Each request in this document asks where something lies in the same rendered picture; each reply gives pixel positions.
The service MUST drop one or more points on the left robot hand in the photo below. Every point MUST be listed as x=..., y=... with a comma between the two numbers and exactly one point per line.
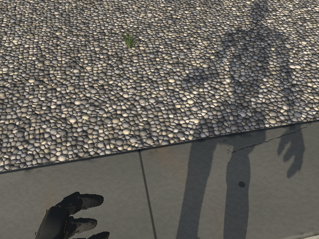
x=58, y=224

